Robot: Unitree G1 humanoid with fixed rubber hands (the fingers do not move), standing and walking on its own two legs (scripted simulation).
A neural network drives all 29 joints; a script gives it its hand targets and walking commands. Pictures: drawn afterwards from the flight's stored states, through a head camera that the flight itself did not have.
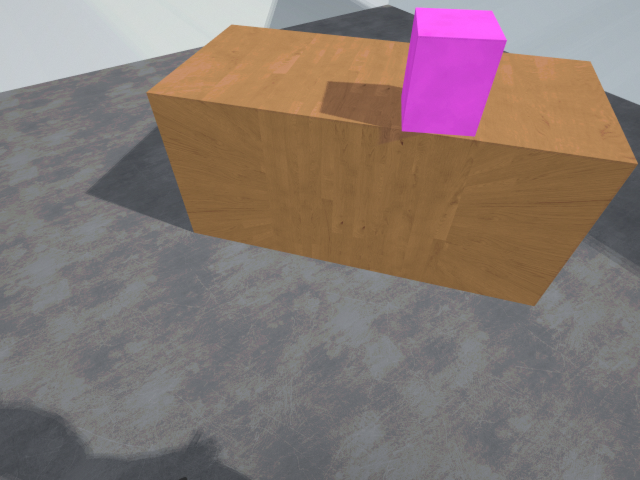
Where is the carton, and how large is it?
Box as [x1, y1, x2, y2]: [401, 7, 506, 135]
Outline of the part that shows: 416,7 401,95 402,130 474,135 506,39 491,11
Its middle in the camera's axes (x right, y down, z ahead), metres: +0.34 -0.46 +1.06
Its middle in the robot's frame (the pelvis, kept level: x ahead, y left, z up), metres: +1.13 -0.30 +0.01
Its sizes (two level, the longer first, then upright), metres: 0.210 0.200 0.250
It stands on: a pedestal, 0.65 m high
